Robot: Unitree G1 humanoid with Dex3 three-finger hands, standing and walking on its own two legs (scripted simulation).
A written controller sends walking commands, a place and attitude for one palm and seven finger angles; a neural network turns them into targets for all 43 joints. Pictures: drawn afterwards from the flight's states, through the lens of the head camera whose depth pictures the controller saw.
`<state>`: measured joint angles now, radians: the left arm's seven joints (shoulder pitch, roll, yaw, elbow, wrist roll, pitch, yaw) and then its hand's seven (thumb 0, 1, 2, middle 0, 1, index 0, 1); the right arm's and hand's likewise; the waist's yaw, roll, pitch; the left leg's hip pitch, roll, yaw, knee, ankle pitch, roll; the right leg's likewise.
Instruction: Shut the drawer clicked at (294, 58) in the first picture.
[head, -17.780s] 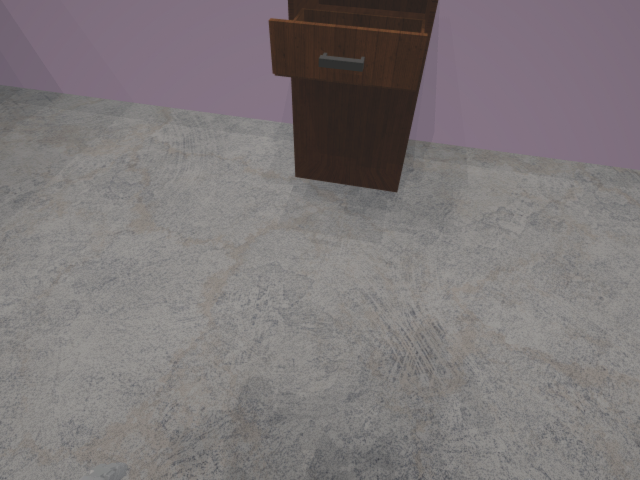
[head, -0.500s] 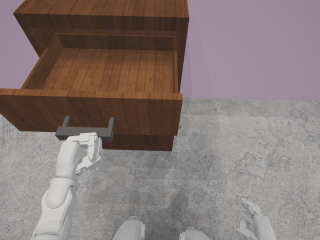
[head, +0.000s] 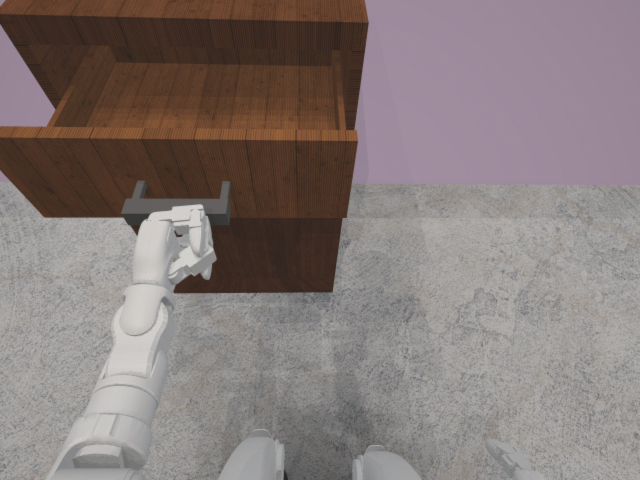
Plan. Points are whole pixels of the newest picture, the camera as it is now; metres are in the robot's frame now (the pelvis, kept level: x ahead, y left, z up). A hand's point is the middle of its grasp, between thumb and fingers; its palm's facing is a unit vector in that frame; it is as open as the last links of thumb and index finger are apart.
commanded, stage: push the drawer shut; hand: left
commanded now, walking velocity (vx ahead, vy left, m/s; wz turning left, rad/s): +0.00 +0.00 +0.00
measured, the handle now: (181, 199) +0.46 +0.19 +0.05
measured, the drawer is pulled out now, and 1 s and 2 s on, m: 0.19 0.08 0.00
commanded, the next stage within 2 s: pull the fist back off the drawer in 1.96 s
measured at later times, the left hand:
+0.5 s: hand (212, 212) +0.45 +0.15 +0.05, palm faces +0.01 -1.00 -0.04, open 2.8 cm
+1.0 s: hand (215, 181) +0.50 +0.15 +0.05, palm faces +0.01 -1.00 -0.03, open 2.9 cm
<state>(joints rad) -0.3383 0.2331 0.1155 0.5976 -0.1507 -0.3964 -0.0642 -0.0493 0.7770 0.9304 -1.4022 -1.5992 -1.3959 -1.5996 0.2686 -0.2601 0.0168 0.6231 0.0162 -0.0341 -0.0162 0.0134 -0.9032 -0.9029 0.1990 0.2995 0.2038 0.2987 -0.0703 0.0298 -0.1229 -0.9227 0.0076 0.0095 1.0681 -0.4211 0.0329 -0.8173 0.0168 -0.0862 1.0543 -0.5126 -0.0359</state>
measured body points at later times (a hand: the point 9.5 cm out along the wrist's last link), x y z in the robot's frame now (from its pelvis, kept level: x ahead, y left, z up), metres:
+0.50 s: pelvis +0.00 +0.00 +0.00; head +0.09 +0.01 +0.44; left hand +0.44 +0.20 +0.05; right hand +0.07 -0.26 -0.12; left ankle +0.05 +0.10 -0.66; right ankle +0.00 -0.10 -0.66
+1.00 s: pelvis +0.00 +0.00 -0.01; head +0.12 +0.01 +0.42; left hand +0.49 +0.20 +0.06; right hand +0.01 -0.27 -0.13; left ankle +0.05 +0.10 -0.66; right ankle +0.00 -0.10 -0.66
